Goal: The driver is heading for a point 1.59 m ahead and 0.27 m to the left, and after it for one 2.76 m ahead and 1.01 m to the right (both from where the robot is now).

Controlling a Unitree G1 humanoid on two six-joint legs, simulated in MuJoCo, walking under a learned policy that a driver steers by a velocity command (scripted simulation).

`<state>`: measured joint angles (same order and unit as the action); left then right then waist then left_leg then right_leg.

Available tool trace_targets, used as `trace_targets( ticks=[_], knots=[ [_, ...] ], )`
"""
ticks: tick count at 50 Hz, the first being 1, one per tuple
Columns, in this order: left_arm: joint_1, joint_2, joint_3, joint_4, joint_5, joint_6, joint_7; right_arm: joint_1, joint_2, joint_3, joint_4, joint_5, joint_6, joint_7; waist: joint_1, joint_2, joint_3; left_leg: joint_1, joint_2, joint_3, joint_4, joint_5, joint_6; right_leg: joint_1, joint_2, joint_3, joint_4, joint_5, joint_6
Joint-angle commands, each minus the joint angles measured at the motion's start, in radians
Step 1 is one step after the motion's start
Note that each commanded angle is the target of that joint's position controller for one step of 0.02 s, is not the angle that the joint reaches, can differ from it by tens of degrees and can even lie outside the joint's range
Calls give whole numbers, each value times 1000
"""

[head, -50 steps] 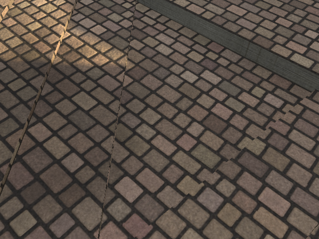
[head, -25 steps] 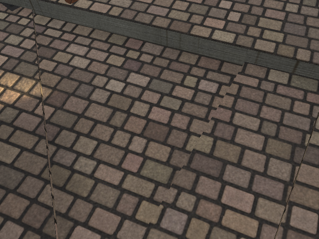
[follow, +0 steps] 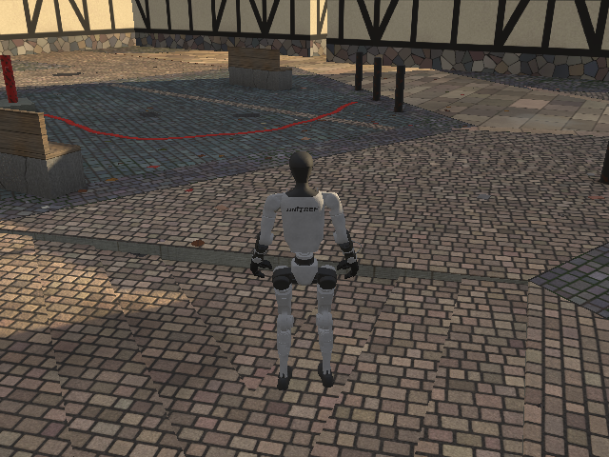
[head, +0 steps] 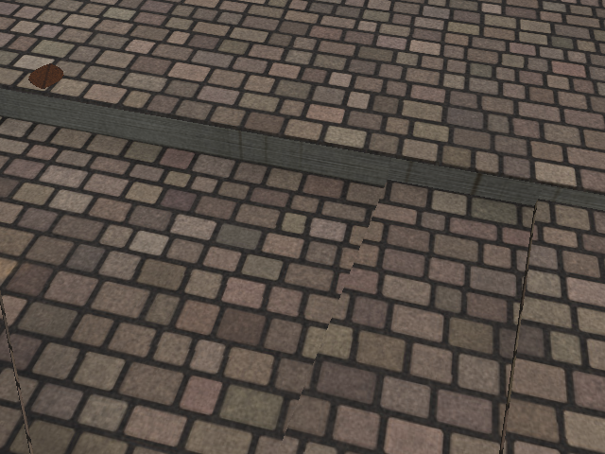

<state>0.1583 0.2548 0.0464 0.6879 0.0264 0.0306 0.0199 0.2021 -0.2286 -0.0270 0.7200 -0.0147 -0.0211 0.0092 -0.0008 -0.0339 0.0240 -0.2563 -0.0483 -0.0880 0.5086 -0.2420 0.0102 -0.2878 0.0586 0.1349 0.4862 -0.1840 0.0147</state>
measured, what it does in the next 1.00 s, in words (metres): steps on the spot, turning left: left foot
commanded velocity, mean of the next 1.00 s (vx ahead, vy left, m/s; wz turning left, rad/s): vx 0.04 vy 0.00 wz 0.23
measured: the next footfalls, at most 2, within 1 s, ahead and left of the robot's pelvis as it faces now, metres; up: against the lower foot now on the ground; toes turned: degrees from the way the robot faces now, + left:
left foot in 0.50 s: +0.04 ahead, +0.15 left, +0.00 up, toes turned +18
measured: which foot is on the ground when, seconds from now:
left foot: down 0.00-0.22, up 0.24-0.48, down 0.50-1.00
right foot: down 0.00-0.50, up 0.52-1.00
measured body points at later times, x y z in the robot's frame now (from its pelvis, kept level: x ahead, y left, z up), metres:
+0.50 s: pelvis +0.02 +0.04 -0.01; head +0.04 +0.06 +0.44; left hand +0.06 +0.35 -0.12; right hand +0.26 -0.19 -0.08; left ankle +0.00 +0.14 -0.74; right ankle +0.05 -0.12 -0.74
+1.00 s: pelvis +0.06 +0.07 +0.00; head +0.09 +0.06 +0.45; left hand +0.10 +0.37 -0.11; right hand +0.29 -0.14 -0.10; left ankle +0.00 +0.14 -0.74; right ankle +0.08 -0.05 -0.73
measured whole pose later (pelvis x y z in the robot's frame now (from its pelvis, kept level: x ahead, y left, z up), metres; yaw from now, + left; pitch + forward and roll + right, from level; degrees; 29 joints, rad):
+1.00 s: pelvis +0.06 +0.07 +0.00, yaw +15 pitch +1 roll +1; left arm 0.17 0.29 0.06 0.77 -0.03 0.03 -0.01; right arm 0.15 -0.27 -0.05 0.66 0.00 0.04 -0.02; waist 0.01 0.01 0.04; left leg -0.18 -0.05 0.08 0.47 -0.31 0.06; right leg -0.31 -0.03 -0.02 0.66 -0.38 0.03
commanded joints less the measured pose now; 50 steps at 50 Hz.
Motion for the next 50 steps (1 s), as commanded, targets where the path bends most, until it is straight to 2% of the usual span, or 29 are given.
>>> trace_targets(
  ticks=[1, 6, 9, 11, 12, 13, 14, 15, 16, 18, 19, 21, 23, 24, 25, 26, 27, 28, 29, 30, 31, 33, 35, 37, 39, 41, 43, 47, 50],
  knots=[
    [-8, 124, 44, -57, -4, -24, 9, -71, -201, -52, -102, 12, -7, -9, 26, 179, 0, -105, 166, -253, -195, -48, 83, 85, -40, -23, 18, -34, -10],
    [-14, 116, 60, -50, -13, -46, 8, -45, -222, -73, -147, 33, 19, -20, 5, 120, -68, -25, 144, -296, -81, 204, 125, 60, -42, -59, 47, 11, -6],
    [3, 132, 74, -43, -18, -47, 2, -46, -211, -77, -181, 36, 34, -19, 5, 57, -101, -87, 93, -266, -8, 195, 97, 136, -88, -35, 29, 73, -41],
    [35, 162, 86, -34, -14, -41, 5, -37, -188, -72, -198, 36, 39, -15, 9, -47, -107, -191, 25, -171, 116, 72, 44, 210, -198, 64, -35, 132, -117],
    [50, 181, 89, -29, -10, -39, 8, -22, -173, -69, -204, 35, 42, -11, 9, -127, -109, -251, -20, -89, 231, -36, 10, 240, -313, 171, -80, 224, -192],
    [34, 180, 85, -38, -11, -41, 15, -16, -184, -76, -205, 31, 45, -8, 13, -199, -114, -297, -24, -20, 411, -297, -16, 238, -439, 270, -109, 347, -281],
    [41, 174, 78, -48, -10, -45, 21, -22, -223, -93, -207, 28, 47, -5, 27, -150, -106, -343, 11, -9, 614, -404, -39, 217, -497, 292, -119, 440, -332],
    [14, 171, 73, -55, -13, -47, 27, -14, -224, -99, -201, 33, 54, -4, 9, -80, -95, -346, 40, -17, 695, -383, -51, 188, -477, 233, -111, 445, -315],
    [-9, 182, 74, -51, -23, -45, 27, -5, -196, -89, -197, 39, 62, -1, -4, -55, -82, -356, 74, -4, 635, -312, -52, 180, -424, 154, -136, 279, -263],
    [5, 215, 83, -38, -31, -36, 27, -57, -156, -68, -214, 42, 68, 8, 35, -99, -45, -338, 96, 63, 514, -206, -47, 150, -350, 60, -203, -46, -215],
    [3, 222, 85, -36, -34, -33, 24, -64, -151, -63, -223, 42, 67, 15, 40, -122, -38, -283, 94, 91, 447, -199, -39, 115, -327, 21, -221, -135, -201],
    [-23, 224, 85, -38, -31, -30, 16, -75, -153, -62, -233, 39, 61, 22, 37, -127, -26, -166, 78, 131, 292, -186, -24, 65, -304, -66, -192, -36, -186],
    [-28, 229, 85, -27, -49, -29, 10, 3, -162, -74, -214, 33, 56, 19, -6, -102, -69, -52, 37, 182, 106, -38, -7, 79, -315, -113, -94, 107, -164],
    [-14, 208, 80, -19, -57, -30, 7, 64, -170, -84, -193, 28, 58, 14, -26, -88, -93, 40, 7, 190, 26, 15, 10, 52, -301, -145, -17, 103, -134],
    [36, 155, 67, -1, -50, -32, 1, 115, -211, -101, -188, 27, 58, 6, -33, 30, -102, 163, 40, 88, -57, 122, 43, -43, -251, -226, 164, 9, -67],
    [33, 73, 38, -49, 11, -33, -3, 131, -354, -128, -226, 26, 54, -12, -1, 376, -102, 305, 331, -361, -103, 463, 167, -352, -119, -284, 536, -461, 44],
    [-70, 129, 49, -82, -2, -44, 3, 150, -355, -117, -246, -9, 29, 3, -71, 330, -150, 241, 426, -550, -172, 455, 344, -452, -43, -103, 694, -523, 50],
    [-93, 171, 61, -77, -26, -46, 9, 127, -314, -105, -240, -15, 9, 10, -63, 227, -111, 224, 396, -473, -179, 408, 337, -472, -69, -64, 757, -455, 41],
    [-83, 183, 66, -64, -26, -44, 13, 91, -285, -98, -230, 2, 2, 6, -36, 172, -83, 210, 345, -394, -166, 364, 285, -482, -91, -56, 733, -362, 30],
    [-55, 181, 66, -31, -20, -37, 19, 44, -247, -84, -234, 17, 7, -4, -14, 126, -89, 204, 314, -316, -152, 372, 236, -464, -118, -58, 705, -285, 34],
    [-28, 177, 64, -11, -17, -31, 19, 4, -219, -69, -237, 21, 12, -12, 5, 132, -95, 165, 284, -252, -153, 438, 212, -402, -128, -61, 667, -218, 43],
    [21, 135, 49, 33, -23, -26, 7, -18, -158, -43, -225, 3, 9, -23, 29, 134, -136, 130, 244, -148, -157, 552, 190, -268, -132, -74, 599, -115, 61],
    [23, 94, 30, 58, -29, -24, -3, -23, -120, -29, -200, -4, 3, -26, 26, 129, -139, 125, 213, -71, -168, 545, 171, -175, -143, -79, 429, -64, 72],
    [-15, 85, 19, 56, -33, -21, -10, -14, -137, -34, -174, -9, 5, -29, 0, 146, -114, 116, 215, -50, -182, 512, 166, -108, -143, -89, 295, -57, 73],
    [-33, 114, 22, 49, -38, -18, -13, -1, -164, -43, -150, -15, 11, -26, -19, 147, -82, 108, 237, -64, -197, 447, 178, -79, -137, -98, 234, -82, 67],
    [-52, 146, 29, 31, -44, -15, -9, -9, -194, -55, -134, -7, 18, -24, -29, 152, -37, 112, 266, -91, -203, 397, 196, -108, -130, -104, 222, -132, 54],
    [-55, 156, 34, 20, -46, -13, -7, -15, -207, -64, -123, 2, 29, -24, -32, 137, -18, 149, 299, -116, -188, 408, 226, -152, -125, -105, 233, -194, 43],
    [-39, 134, 32, 11, -51, -14, -18, -34, -209, -74, -117, 14, 48, -35, -26, 112, -44, 253, 346, -119, -131, 588, 252, -185, -115, -126, 230, -251, 25],
    [0, 124, 33, 17, -56, -18, -35, -70, -217, -83, -122, 27, 63, -46, 5, 114, -79, 263, 319, -47, -61, 656, 211, -90, -82, -172, 80, -139, -5]
  ],
)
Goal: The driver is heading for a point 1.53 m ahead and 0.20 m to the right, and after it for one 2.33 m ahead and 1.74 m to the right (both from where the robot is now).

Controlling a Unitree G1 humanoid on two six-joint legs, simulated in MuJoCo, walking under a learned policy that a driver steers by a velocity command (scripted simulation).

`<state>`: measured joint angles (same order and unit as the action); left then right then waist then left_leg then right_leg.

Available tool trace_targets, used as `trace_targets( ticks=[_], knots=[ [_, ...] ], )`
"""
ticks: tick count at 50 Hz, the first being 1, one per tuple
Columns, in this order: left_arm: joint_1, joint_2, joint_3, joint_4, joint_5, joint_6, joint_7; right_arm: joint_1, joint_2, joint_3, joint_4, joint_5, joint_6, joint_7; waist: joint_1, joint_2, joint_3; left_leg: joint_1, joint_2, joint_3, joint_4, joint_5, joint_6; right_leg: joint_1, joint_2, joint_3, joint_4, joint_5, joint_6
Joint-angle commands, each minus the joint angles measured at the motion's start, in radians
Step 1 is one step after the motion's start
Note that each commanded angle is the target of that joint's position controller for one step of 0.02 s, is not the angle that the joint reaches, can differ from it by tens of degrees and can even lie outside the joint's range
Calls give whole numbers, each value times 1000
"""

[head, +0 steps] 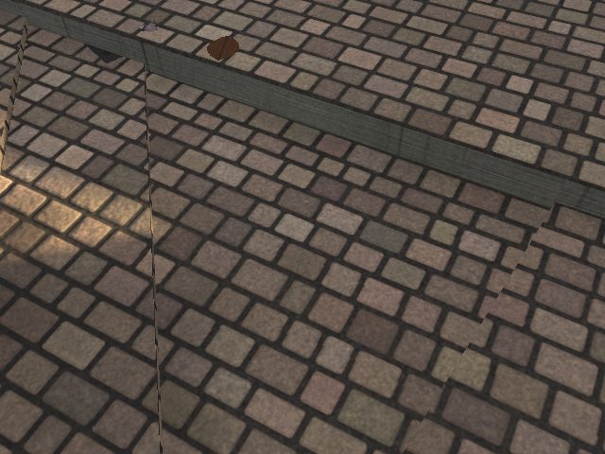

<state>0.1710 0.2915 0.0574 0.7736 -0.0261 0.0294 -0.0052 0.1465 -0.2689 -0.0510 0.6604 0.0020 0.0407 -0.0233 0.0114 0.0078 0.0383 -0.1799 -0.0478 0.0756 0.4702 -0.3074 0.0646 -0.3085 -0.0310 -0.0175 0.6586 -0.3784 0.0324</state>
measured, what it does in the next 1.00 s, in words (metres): steps on the spot: right foot, then left foot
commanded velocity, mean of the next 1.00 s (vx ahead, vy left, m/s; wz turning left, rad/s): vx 0.03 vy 0.00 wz -0.19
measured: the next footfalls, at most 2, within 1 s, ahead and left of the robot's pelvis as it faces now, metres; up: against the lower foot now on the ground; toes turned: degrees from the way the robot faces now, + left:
right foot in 0.04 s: +0.03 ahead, -0.12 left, +0.00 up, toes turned -3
left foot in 0.46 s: +0.11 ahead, +0.10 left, +0.00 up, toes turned -23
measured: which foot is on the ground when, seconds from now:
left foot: down 0.00-0.04, up 0.06-0.44, down 0.46-0.86, up 0.88-1.00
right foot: up 0.00-0.02, down 0.04-0.48, up 0.50-0.82, down 0.84-1.00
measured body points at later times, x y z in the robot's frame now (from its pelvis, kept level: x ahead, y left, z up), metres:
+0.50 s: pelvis +0.02 +0.01 +0.00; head +0.06 +0.01 +0.44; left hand +0.26 +0.25 -0.10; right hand +0.11 -0.30 -0.09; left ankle +0.07 +0.11 -0.74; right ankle -0.01 -0.11 -0.73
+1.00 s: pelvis +0.04 +0.00 +0.01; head +0.06 -0.01 +0.46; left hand +0.20 +0.26 -0.10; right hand +0.13 -0.31 -0.09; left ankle +0.06 +0.12 -0.68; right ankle -0.03 -0.11 -0.74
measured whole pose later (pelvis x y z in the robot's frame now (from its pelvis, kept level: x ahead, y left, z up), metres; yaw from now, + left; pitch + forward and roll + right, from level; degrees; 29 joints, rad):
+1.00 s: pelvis +0.04 +0.00 +0.01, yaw -9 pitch +1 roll -1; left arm 0.22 0.26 0.07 0.77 0.00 -0.03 0.03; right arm 0.22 -0.33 -0.10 0.69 0.03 0.02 -0.01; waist 0.02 0.05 0.02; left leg -0.46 -0.02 -0.07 0.94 -0.38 -0.03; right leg -0.12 0.01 -0.02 0.37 -0.27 -0.02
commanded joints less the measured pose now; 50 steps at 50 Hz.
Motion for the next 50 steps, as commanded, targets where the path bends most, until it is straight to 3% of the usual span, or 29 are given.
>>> trace_targets(
  ticks=[1, 2, 3, 4, 5, 6, 8, 12, 17, 20, 23, 24, 25, 26, 27, 28, 29, 31, 33, 35, 37, 39, 41, 42, 43, 44, 45, 47, 50],
  knots=[
    [8, 97, 25, -67, 2, -19, -12, -12, -179, -62, -57, 18, 2, -17, 12, 66, -103, 160, 288, -171, 20, 683, 115, 1, 17, -17, -201, 199, -45],
    [36, 153, 42, -68, 10, -21, -5, 6, -167, -62, -58, 10, -7, -19, 11, -4, -136, 82, 218, -106, 126, 551, 47, 122, -28, 83, -250, 454, -89],
    [66, 269, 73, -73, 12, -23, 6, -29, -123, -50, -106, -30, -22, -16, -8, -213, -161, -151, 64, 8, 337, 230, -55, 287, -208, 351, -227, 856, -222],
    [125, 243, 67, -71, 28, -26, 5, -109, -103, -42, -124, -41, -26, -16, 69, -244, -177, -355, -38, -74, 518, -350, -96, 364, -330, 520, -279, 940, -383],
    [104, 219, 56, -78, 35, -37, 7, -84, -123, -49, -117, -23, -28, -7, 51, -134, -178, -403, 0, -151, 650, -377, -104, 361, -326, 475, -291, 859, -392],
    [49, 202, 55, -86, 25, -44, 11, -63, -128, -54, -101, -7, -25, -2, 22, -89, -149, -430, 24, -163, 679, -307, -111, 344, -270, 402, -282, 796, -344],
    [-20, 181, 48, -102, 0, -38, 18, -46, -147, -64, -88, -9, -21, -7, -4, -69, -112, -433, 50, -166, 613, -189, -136, 304, -204, 338, -286, 737, -282],
    [-19, 194, 52, -113, 11, -11, 35, -39, -107, -53, -85, -3, -29, -5, -3, -114, -130, -350, 17, -131, 512, -86, -174, 248, -148, 311, -277, 748, -277],
    [-32, 211, 62, -133, 8, 6, 44, -66, -104, -51, -89, 3, -42, 2, 17, -150, -115, -246, -2, -150, 303, -9, -178, 156, -117, 377, -255, 529, -258],
    [-48, 200, 61, -148, 5, 15, 37, -57, -105, -54, -93, 10, -53, 12, 18, -178, -107, -192, -21, -146, 177, -58, -163, 128, -104, 448, -228, 483, -249],
    [-96, 171, 51, -169, -11, 20, 44, 28, -106, -65, -65, 12, -70, 19, -38, -178, -112, -47, -18, -132, -112, 149, -131, 94, -49, 496, -141, 376, -189],
    [-65, 131, 41, -171, -2, 18, 50, 62, -144, -77, -58, 3, -72, 16, -32, -117, -145, 77, 92, -210, -137, 229, -95, 12, 2, 447, -29, 184, -135],
    [-44, 107, 36, -207, -4, 12, 49, 42, -266, -101, -54, -28, -71, 19, 26, 260, -112, 111, 309, -535, -180, 333, 67, -191, 164, 253, 114, -127, -62],
    [-2, 182, 58, -169, 11, 2, 55, -1, -182, -81, -87, -43, -83, 23, 14, 225, -95, 97, 420, -665, -189, 366, 168, -235, 124, 256, 351, -276, -17],
    [3, 215, 72, -143, 7, -1, 56, -25, -129, -58, -94, -41, -91, 25, 19, 133, -77, 48, 396, -585, -178, 379, 177, -223, 112, 262, 462, -234, -6],
    [3, 187, 68, -121, 15, 5, 61, -54, -109, -50, -95, -28, -94, 27, 30, 65, -73, 40, 328, -491, -160, 354, 148, -208, 107, 245, 492, -188, 14],
    [-6, 152, 59, -116, 25, 9, 63, -68, -86, -40, -84, -10, -97, 30, 26, 56, -63, 46, 294, -447, -150, 352, 131, -214, 96, 252, 482, -138, 29],
    [-1, 71, 31, -103, 33, 10, 51, -67, -38, -14, -53, -3, -99, 37, 39, 99, -77, 29, 214, -353, -156, 388, 103, -120, 48, 182, 343, -63, 55],
    [-64, 48, 19, -120, 32, 1, 42, -33, -85, -30, -42, 5, -84, 36, -1, 160, -67, 61, 184, -344, -143, 446, 102, -77, 38, 96, 148, -68, 73],
    [-101, 67, 25, -125, 21, -5, 42, 18, -155, -54, -34, 8, -68, 29, -33, 179, -73, 100, 192, -384, -117, 461, 114, -43, 62, 76, 22, -89, 71],
    [-87, 92, 35, -113, 11, -8, 45, 32, -181, -64, -35, 16, -59, 25, -37, 178, -82, 133, 218, -451, -111, 484, 131, -29, 74, 80, -73, -30, 57],
    [-53, 87, 38, -95, 11, -15, 45, 11, -179, -66, -39, 31, -52, 19, -12, 172, -94, 129, 213, -479, -96, 514, 125, 32, 85, 76, -204, 61, 31],
    [0, 100, 46, -73, 21, -27, 38, -5, -168, -67, -44, 42, -43, 5, 11, 143, -128, 48, 180, -458, -64, 494, 77, 193, 61, 76, -324, 224, -11],
    [49, 119, 51, -71, 33, -32, 38, -8, -134, -57, -50, 35, -43, -1, 29, 84, -179, -66, 142, -419, -13, 319, 33, 337, -22, 122, -314, 273, -52],
    [39, 174, 67, -53, 39, -28, 37, -4, -71, -42, -66, 28, -44, -4, -3, -133, -136, -235, 6, -247, 76, 2, -33, 360, -118, 231, -315, 231, -145],
    [33, 170, 72, -66, 44, -30, 33, -7, -107, -49, -64, 24, -40, -7, 34, -206, -92, -328, -33, -148, 271, -207, -79, 313, -255, 366, -401, 126, -266],
    [39, 142, 62, -71, 49, -41, 33, -13, -163, -70, -69, 27, -38, -6, 45, -170, -47, -404, 19, -171, 443, -220, -93, 275, -302, 414, -450, 15, -306],
    [13, 109, 49, -72, 19, -72, 39, 0, -152, -72, -69, 24, -36, 5, 26, -158, 7, -528, 65, -193, 537, -140, -99, 315, -278, 386, -475, -87, -267],
    [61, 113, 47, -55, 21, -96, 43, -41, -113, -55, -80, 24, -53, 29, 57, -110, 29, -574, 95, -163, 504, -23, -109, 360, -247, 269, -495, 40, -235]
  ],
)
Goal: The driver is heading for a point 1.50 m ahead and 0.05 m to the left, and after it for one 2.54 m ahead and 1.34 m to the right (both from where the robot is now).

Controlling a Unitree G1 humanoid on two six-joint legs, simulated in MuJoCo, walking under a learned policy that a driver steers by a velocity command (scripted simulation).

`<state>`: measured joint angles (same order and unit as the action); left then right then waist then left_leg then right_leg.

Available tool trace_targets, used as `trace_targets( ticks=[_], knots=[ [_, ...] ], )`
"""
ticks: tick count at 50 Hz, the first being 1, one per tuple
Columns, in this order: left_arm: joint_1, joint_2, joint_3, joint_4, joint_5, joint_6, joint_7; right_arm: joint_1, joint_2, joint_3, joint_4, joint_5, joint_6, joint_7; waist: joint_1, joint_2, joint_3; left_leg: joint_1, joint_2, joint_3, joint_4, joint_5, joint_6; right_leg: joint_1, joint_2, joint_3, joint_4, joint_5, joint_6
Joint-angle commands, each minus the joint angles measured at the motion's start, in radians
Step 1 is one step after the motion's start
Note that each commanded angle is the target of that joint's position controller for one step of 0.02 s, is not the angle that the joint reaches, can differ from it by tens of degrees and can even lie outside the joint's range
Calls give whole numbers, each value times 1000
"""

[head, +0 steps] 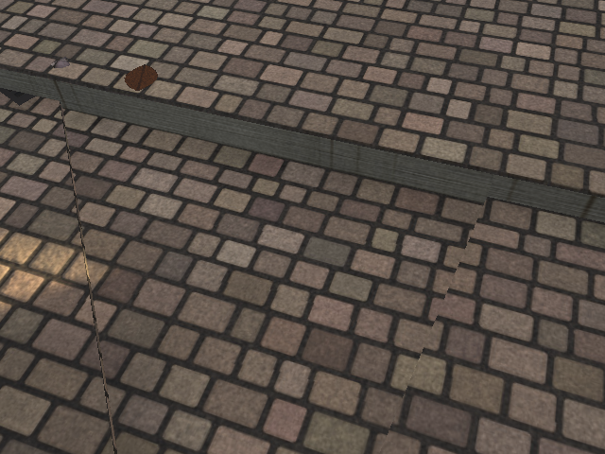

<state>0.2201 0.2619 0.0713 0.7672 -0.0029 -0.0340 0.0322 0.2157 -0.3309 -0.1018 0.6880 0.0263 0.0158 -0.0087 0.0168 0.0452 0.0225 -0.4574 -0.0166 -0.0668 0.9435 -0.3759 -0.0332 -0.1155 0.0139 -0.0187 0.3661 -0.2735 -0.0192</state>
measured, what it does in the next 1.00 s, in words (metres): goes down: left foot 0.03 m lower, then right foot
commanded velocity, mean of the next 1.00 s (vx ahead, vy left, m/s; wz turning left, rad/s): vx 0.44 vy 0.00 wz -0.03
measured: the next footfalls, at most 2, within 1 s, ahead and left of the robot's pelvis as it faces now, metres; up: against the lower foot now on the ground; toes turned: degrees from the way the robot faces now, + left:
left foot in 0.30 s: +0.18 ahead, +0.20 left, -0.03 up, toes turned +13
right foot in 0.82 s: +0.54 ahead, +0.11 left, -0.03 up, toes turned +2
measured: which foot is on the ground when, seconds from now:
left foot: up 0.00-0.28, down 0.30-0.84, up 0.86-1.00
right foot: down 0.00-0.30, up 0.32-0.80, down 0.82-1.00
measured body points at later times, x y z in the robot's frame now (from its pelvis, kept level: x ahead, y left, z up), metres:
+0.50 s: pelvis +0.18 +0.13 -0.03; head +0.21 +0.16 +0.41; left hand +0.22 +0.43 -0.16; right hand +0.33 -0.11 -0.14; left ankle +0.14 +0.19 -0.77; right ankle +0.21 -0.03 -0.66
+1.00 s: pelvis +0.47 +0.17 -0.04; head +0.50 +0.17 +0.41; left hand +0.59 +0.44 -0.15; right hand +0.59 -0.11 -0.13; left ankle +0.45 +0.34 -0.69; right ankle +0.50 +0.11 -0.77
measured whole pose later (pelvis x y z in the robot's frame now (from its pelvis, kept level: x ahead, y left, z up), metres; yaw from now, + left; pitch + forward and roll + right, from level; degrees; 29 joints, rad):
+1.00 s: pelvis +0.47 +0.17 -0.04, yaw -4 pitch +1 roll -1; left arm 0.29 0.29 0.07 0.69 -0.01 -0.06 -0.02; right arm 0.22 -0.29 -0.03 0.69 -0.01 -0.11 0.00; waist 0.01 0.01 0.05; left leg -0.52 0.06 -0.10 1.17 -0.33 -0.01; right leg -0.28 0.16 0.04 0.41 -0.14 -0.13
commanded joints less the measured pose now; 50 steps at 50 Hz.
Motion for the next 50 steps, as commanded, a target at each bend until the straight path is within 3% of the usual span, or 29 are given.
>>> trace_targets(
  ticks=[1, 6, 11, 13, 14, 15, 16, 17, 18, 19, 20, 22, 24, 26, 29, 31, 34, 38, 39, 40, 41, 42, 43, 44, 45, 46, 47, 48, 50],
  knots=[
    [22, 152, 36, -46, 2, -37, 4, -122, -48, -2, -112, 0, -32, 22, 59, -141, 45, -277, 69, -9, -15, 98, -16, 161, -278, 222, -206, -25, -178],
    [42, 214, 58, -34, -11, -53, -10, -173, -27, 19, -158, 4, -38, 51, 63, -146, 62, -158, 113, 5, -247, 218, 0, 94, -281, 87, -194, 55, -150],
    [61, 254, 76, -23, -38, -43, -27, -176, -53, 19, -180, 2, -25, 57, 53, -121, 80, -54, 103, 58, -339, 179, 58, 56, -315, 13, -136, 72, -118],
    [44, 264, 75, -23, -40, -32, -33, -81, -80, 2, -163, -5, -20, 55, -16, -90, 21, 93, 61, 106, -387, 163, 102, 50, -299, -52, 34, 275, -85],
    [49, 240, 66, -24, -36, -28, -35, 57, -120, -25, -119, -6, -17, 48, -83, -52, -61, 288, 2, 149, -415, 192, 127, -3, -254, -125, 236, 416, -53],
    [84, 192, 42, -25, -11, -31, -36, 223, -168, -49, -71, 4, -12, 34, -154, 35, -144, 569, 25, 70, -405, 193, 161, -207, -210, -158, 513, 302, -8],
    [112, 40, -8, -44, 60, -40, -45, 271, -246, -42, -61, 10, -16, 16, -90, 336, -170, 712, 220, -239, -387, 381, 195, -500, -111, -130, 917, -384, 38],
    [169, 104, -8, -73, -6, -68, -49, 272, -253, -33, -104, -2, -37, 32, -100, 330, -359, 821, 410, -699, -626, 131, 381, -664, -24, 32, 1067, -392, 57],
    [50, 202, 17, -73, -56, -76, -42, 246, -178, -20, -88, -8, -54, 47, -142, 85, -228, 763, 399, -623, -670, 93, 363, -762, -70, 64, 1105, -282, 47],
    [9, 208, 16, -87, -53, -80, -38, 196, -156, -9, -76, -10, -63, 47, -117, 68, -134, 664, 367, -487, -654, 163, 327, -780, -106, 54, 1072, -187, 27],
    [18, 193, 11, -63, -31, -74, -29, 118, -127, 5, -81, -18, -70, 46, -76, 5, -92, 535, 330, -376, -645, 266, 289, -708, -152, 66, 1025, -98, 23],
    [66, 176, 10, -44, -20, -55, -36, 50, -93, 17, -73, -31, -82, 36, -20, 52, -56, 408, 267, -220, -672, 482, 238, -614, -182, 83, 952, 21, 20],
    [97, 131, 1, -31, -22, -34, -44, 59, -83, 16, -41, -27, -97, 28, -2, 31, -54, 386, 249, -119, -688, 657, 211, -615, -169, 86, 947, 45, 23],
    [67, 106, -5, -42, -23, -22, -42, 84, -83, 11, -13, -33, -108, 20, -14, 7, -22, 381, 239, -34, -715, 740, 193, -662, -138, 128, 901, 103, 30],
    [-10, 114, 1, -73, -28, -40, -46, 72, -64, 19, 5, -42, -116, 4, -23, -6, 34, 362, 180, 91, -770, 697, 137, -648, -80, 135, 617, 322, 29],
    [-90, 79, -11, -94, -22, -50, -60, 80, -67, 22, 20, -40, -117, -10, -53, -8, 59, 351, 154, 160, -800, 706, 92, -575, -56, 51, 410, 444, 27],
    [-202, 25, -33, -142, -24, -50, -88, 168, -87, 19, 73, -31, -106, -30, -99, -5, 87, 459, 194, 172, -800, 815, 69, -573, -38, -7, 256, 452, 9],
    [-185, 75, -11, -171, -28, -50, -112, 175, -137, 5, 83, -33, -63, -60, -50, 52, 4, 645, 229, 209, -589, 1341, 50, -516, 56, -103, 216, 261, -61],
    [-120, 92, -2, -162, -29, -44, -110, 159, -151, 0, 76, -35, -52, -69, -8, 80, -37, 654, 240, 209, -488, 1456, 47, -447, 75, -111, 228, 206, -83],
    [14, 139, 19, -136, -32, -38, -103, 128, -163, -4, 65, -41, -45, -72, 63, 86, -105, 612, 244, 206, -325, 1478, 48, -292, 81, -85, 229, 181, -114],
    [195, 189, 43, -100, -27, -34, -86, 61, -169, -4, 41, -36, -49, -67, 171, 40, -180, 461, 204, 224, -74, 1330, 41, -18, 66, -17, 134, 264, -161],
    [269, 248, 51, -77, -24, -20, -66, 123, -46, 32, 17, -71, -71, -47, 125, -219, -258, 107, 76, 197, 280, 300, 28, 334, -128, 240, 215, 354, -248],
    [255, 280, 58, -101, -14, -32, -64, 216, 7, 61, -15, -44, -107, -15, 66, -276, -415, -248, -85, -16, 586, -271, -10, 591, -348, 824, 90, 11, -475],
    [224, 215, 51, -115, -12, -33, -54, 77, -86, 41, -35, -2, -143, 10, 130, -100, -320, -346, -27, -109, 563, -142, 38, 491, -313, 806, -65, -196, -414],
    [136, 183, 38, -131, -10, -36, -49, 6, -105, 38, -74, 21, -161, 21, 77, -42, -137, -358, 19, -91, 449, -37, 62, 297, -288, 689, -118, -207, -362],
    [62, 153, 28, -148, -13, -40, -54, 1, -89, 39, -63, 1, -164, 18, 17, 50, -38, -308, 58, -68, 353, 3, 60, 125, -242, 607, -146, -105, -329],
    [14, 136, 23, -166, -8, -43, -55, 27, -92, 32, -54, -23, -156, 11, -20, 41, -10, -243, 85, -66, 281, 36, 44, 25, -197, 535, -155, 15, -317],
    [-13, 133, 21, -179, 2, -42, -53, 54, -95, 29, -48, -33, -143, 10, -47, -4, -4, -178, 104, -60, 249, 58, 26, -55, -164, 480, -172, 99, -310],
    [-17, 142, 25, -172, -4, -42, -47, 71, -78, 34, -45, -47, -124, 3, -58, -46, -8, -125, 119, -19, 150, 85, -19, -157, -132, 381, -165, 280, -303]
  ],
)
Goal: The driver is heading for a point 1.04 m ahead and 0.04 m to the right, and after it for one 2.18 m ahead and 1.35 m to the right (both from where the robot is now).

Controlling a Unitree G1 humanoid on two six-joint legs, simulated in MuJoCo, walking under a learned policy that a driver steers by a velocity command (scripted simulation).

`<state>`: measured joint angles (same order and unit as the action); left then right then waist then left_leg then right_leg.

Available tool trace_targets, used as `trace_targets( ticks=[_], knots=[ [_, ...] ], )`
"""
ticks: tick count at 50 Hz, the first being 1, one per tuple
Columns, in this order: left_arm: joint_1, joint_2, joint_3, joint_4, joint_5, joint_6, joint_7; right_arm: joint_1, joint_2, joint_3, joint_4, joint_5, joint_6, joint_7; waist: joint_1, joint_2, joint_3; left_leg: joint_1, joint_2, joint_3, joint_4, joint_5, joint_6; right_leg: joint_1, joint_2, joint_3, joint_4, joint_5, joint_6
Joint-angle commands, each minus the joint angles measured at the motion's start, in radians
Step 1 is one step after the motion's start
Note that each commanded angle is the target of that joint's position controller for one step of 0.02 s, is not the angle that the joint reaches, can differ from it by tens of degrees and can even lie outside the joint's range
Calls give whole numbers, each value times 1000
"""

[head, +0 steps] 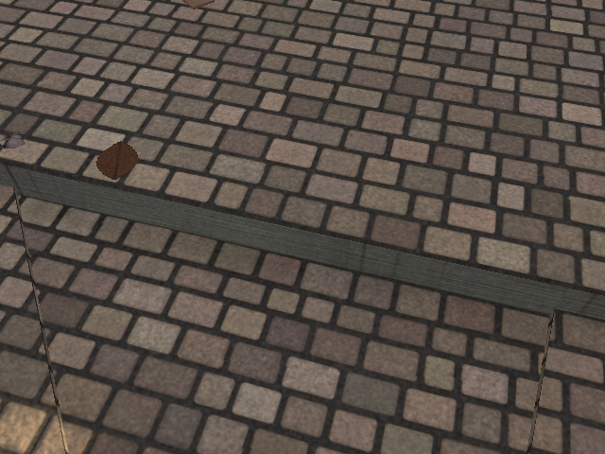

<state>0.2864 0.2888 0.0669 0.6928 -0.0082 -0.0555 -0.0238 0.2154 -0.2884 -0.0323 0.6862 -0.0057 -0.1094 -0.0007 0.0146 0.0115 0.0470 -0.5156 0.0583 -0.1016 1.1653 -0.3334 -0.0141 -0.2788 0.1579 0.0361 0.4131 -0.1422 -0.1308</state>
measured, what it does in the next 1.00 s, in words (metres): walks ahead: left foot, then right foot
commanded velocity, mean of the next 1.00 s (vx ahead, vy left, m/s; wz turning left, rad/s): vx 0.50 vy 0.00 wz -0.21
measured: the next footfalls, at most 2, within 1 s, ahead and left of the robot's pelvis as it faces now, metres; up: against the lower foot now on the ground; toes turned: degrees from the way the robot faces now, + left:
left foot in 0.26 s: +0.33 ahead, +0.17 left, +0.00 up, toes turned -15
right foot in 0.72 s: +0.46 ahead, -0.11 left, +0.00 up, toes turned -19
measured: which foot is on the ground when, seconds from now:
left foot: up 0.00-0.24, down 0.26-0.72, up 0.74-1.00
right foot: down 0.00-0.28, up 0.30-0.70, down 0.72-1.00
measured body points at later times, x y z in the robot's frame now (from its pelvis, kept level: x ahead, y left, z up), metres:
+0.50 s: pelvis +0.27 +0.07 +0.01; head +0.30 +0.08 +0.46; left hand +0.47 +0.30 -0.11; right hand +0.25 -0.22 -0.10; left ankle +0.30 +0.18 -0.74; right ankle +0.23 -0.05 -0.66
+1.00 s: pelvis +0.49 -0.03 +0.01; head +0.51 -0.05 +0.46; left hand +0.58 +0.22 -0.11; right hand +0.52 -0.31 -0.13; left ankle +0.58 +0.09 -0.66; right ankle +0.43 -0.10 -0.74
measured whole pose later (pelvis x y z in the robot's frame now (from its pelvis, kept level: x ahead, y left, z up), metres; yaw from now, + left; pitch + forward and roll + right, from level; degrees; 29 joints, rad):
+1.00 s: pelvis +0.49 -0.03 +0.01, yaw -10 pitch +0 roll +0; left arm 0.35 0.24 0.03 0.84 0.02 -0.09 0.01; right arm 0.25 -0.28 -0.06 0.87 -0.03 -0.01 0.05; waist 0.01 0.05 0.02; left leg -0.61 0.06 0.00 0.99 -0.17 0.03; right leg -0.04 0.02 -0.16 0.26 -0.23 -0.06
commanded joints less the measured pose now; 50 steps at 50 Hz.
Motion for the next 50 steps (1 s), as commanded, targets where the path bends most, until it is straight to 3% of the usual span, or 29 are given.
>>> trace_targets(
  ticks=[1, 5, 8, 11, 12, 13, 14, 15, 16, 17, 18, 20, 23, 26, 30, 33, 35, 36, 37, 38, 39, 40, 41, 42, 43, 46, 50],
  knots=[
    [-71, 129, 33, -90, 1, -19, 15, 45, -105, -29, -55, -20, 6, -9, -48, -20, -28, -53, 42, 35, -142, 78, -60, -38, -256, 279, -204, 212, -184],
    [6, 160, 42, -54, -15, 5, 38, -128, -50, -4, -96, -11, 8, -9, 35, -74, -47, 46, -19, 65, -474, 354, -89, -91, -178, 203, -147, 120, -106],
    [55, 164, 44, -35, -22, 18, 40, -187, -76, -13, -114, 11, 0, 1, 63, -107, -76, 79, -57, 37, -593, 377, -84, -12, -205, 284, -89, 12, -84],
    [44, 152, 41, -39, -20, 20, 41, -152, -125, -40, -110, 20, -15, 8, 23, -146, -88, 137, -59, 5, -659, 265, -38, 73, -254, 400, 7, -57, -55],
    [29, 136, 37, -43, -18, 20, 40, -88, -135, -50, -94, 20, -20, 8, -17, -155, -97, 215, -55, 16, -692, 250, -10, 64, -247, 406, 54, -63, -34],
    [32, 93, 24, -48, -13, 15, 37, 0, -162, -65, -81, 11, -25, 2, -62, -139, -143, 362, -5, -12, -707, 227, 33, 19, -208, 370, 171, -73, 3],
    [66, 12, -3, -60, 3, 10, 32, 138, -220, -80, -72, -4, -28, -8, -105, 18, -273, 598, 189, -203, -717, 149, 101, -93, -131, 256, 476, -260, 47],
    [174, 98, 24, -97, 47, 9, 19, 204, -310, -88, -25, -86, 11, -10, -55, 380, -350, 741, 384, -686, -839, -91, 208, -355, 17, 61, 717, -481, 71],
    [139, 153, 33, -48, 69, 25, 24, 160, -212, -76, -48, -69, 29, -3, -56, 181, -228, 661, 369, -683, -883, -256, 194, -451, -87, 88, 830, -427, 62],
    [48, 146, 32, -48, 65, 26, 9, 123, -148, -55, -54, -53, 36, -2, -74, 85, -126, 559, 310, -526, -894, -267, 164, -451, -113, 84, 834, -322, 62],
    [8, 126, 27, -52, 52, 25, -5, 89, -120, -44, -46, -53, 41, -3, -62, 62, -70, 470, 263, -381, -911, -121, 139, -412, -143, 81, 792, -245, 70],
    [-13, 95, 19, -52, 55, 35, -27, 99, -107, -36, -7, -40, 33, -4, -50, 129, -45, 407, 190, -213, -926, 113, 134, -354, -162, 76, 730, -205, 82],
    [-12, 76, 13, -40, 54, 42, -32, 138, -104, -36, 36, -25, 9, 10, -36, 124, -68, 436, 185, -125, -930, 343, 166, -343, -130, 83, 676, -179, 92],
    [-98, 62, -1, -56, 55, 38, -39, 158, -108, -37, 72, -19, 5, 15, -46, 122, -35, 446, 186, -56, -975, 347, 180, -372, -144, 63, 536, -109, 103],
    [-219, 37, -26, -80, 52, 30, -52, 175, -118, -40, 112, -15, 15, 21, -62, 129, -9, 382, 152, 44, -989, 336, 157, -239, -165, -43, 288, -30, 103],
    [-244, 46, -30, -87, 51, 20, -39, 228, -146, -47, 156, -7, 29, 25, -60, 124, 5, 372, 174, 1, -943, 423, 157, -122, -154, -95, 178, -54, 80],
    [-112, 63, -20, -38, 58, 3, -17, 224, -151, -45, 176, -2, 35, 23, 15, 63, -40, 348, 138, 30, -770, 611, 133, 87, -122, -99, 56, -14, 55],
    [31, 106, -3, 9, 76, -10, -2, 222, -125, -36, 172, 1, 30, 23, 75, 5, -137, 274, 79, 68, -580, 588, 111, 293, -172, -39, 42, -29, 31],
    [181, 205, 18, 15, 97, -16, 18, 209, -42, -10, 115, 12, 25, 26, 134, -172, -284, 63, -8, 128, -272, 218, 71, 536, -477, 299, -30, -185, -29],
    [185, 273, 35, 25, 67, -4, 28, 257, -47, -16, 109, 5, 35, 14, 103, -288, -287, -98, -114, 106, -96, -206, 75, 504, -622, 582, -162, -195, -93],
    [117, 195, 17, 26, 46, 0, 28, 223, -111, -36, 135, -10, 52, 8, 76, -147, -169, -124, -50, 27, -34, -154, 92, 401, -567, 483, -156, -250, -80],
    [44, 124, -3, 23, 36, -4, 25, 199, -90, -35, 143, -7, 56, 17, 40, -125, -76, -119, -15, 27, -58, -74, 94, 305, -509, 350, -183, -196, -57],
    [0, 77, -16, 23, 35, -10, 23, 192, -69, -33, 157, -7, 62, 20, 17, -120, -37, -92, 6, 40, -90, -23, 87, 247, -460, 247, -214, -110, -27],
    [-14, 54, -23, 30, 34, -17, 26, 192, -64, -34, 169, -18, 72, 24, 0, -136, -14, -71, 15, 48, -105, 9, 76, 212, -428, 175, -232, -26, -10],
    [-18, 45, -25, 38, 35, -25, 28, 202, -52, -33, 182, -26, 81, 30, -13, -137, -16, -53, 13, 55, -97, 39, 66, 199, -408, 117, -240, 65, -4],
    [14, 59, -17, 71, 32, -49, 30, 130, -21, -32, 162, -27, 89, 44, -26, -100, -12, -104, 14, 70, -92, 118, 51, 215, -406, 8, -248, 267, -13],
    [48, 47, -15, 110, 30, -52, 36, -23, -2, -24, 110, -31, 91, 61, -9, -98, 25, -172, 29, 97, -225, 231, 28, 230, -397, -100, -267, 298, -21]
  ],
)
Keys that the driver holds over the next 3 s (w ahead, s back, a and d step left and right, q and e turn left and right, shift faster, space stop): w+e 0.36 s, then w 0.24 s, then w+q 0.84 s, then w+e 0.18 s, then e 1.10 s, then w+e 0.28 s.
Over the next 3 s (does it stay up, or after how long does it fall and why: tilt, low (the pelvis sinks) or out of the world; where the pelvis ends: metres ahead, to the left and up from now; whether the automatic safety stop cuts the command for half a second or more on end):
stays up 1.16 -0.06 0.12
